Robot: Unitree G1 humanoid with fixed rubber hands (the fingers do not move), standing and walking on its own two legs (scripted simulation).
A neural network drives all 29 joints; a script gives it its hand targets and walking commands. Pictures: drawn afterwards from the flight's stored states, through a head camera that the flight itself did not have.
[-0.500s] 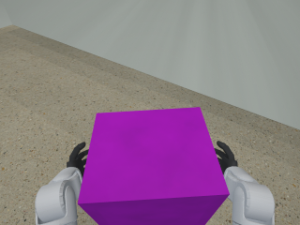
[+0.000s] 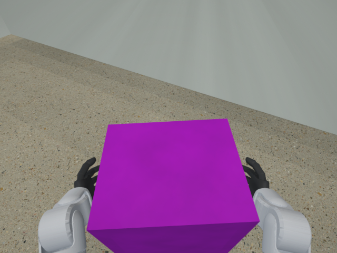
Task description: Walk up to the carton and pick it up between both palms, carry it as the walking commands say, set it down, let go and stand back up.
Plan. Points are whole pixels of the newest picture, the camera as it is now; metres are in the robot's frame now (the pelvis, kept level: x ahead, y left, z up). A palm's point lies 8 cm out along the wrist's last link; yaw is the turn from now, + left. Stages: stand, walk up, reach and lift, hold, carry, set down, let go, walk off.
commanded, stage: carry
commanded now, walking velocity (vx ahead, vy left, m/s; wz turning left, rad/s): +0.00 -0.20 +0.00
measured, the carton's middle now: (171, 193) +0.26 -0.01 +0.02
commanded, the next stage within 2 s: none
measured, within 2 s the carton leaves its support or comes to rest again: neither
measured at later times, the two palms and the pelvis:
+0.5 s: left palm (95, 230) +0.16 +0.14 +0.07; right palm (289, 225) +0.15 -0.22 +0.08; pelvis -0.07 -0.04 +0.00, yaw +0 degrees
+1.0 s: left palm out of the picture +0.10 +0.10 +0.05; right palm out of the picture +0.11 -0.26 +0.07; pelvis -0.12 -0.09 +0.00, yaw +3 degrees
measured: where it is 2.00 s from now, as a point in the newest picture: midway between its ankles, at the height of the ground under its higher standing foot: outside the picture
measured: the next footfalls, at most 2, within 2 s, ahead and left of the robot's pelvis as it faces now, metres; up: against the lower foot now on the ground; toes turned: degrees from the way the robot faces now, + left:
left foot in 0.20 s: +0.00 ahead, +0.13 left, +0.00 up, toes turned +10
right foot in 0.52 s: -0.01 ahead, -0.16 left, +0.00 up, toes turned -4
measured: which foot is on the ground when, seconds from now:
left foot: up 0.00-0.18, down 0.20-0.52, up 0.54-0.90, down 0.92-1.00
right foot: down 0.00-0.22, up 0.24-0.50, down 0.52-0.94, up 0.96-1.00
